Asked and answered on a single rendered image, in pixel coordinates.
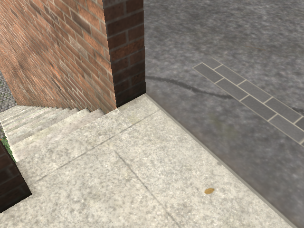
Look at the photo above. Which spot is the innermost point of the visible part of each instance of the stairs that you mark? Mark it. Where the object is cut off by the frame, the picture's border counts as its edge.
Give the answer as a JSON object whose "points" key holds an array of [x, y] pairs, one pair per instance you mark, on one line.
{"points": [[30, 128]]}

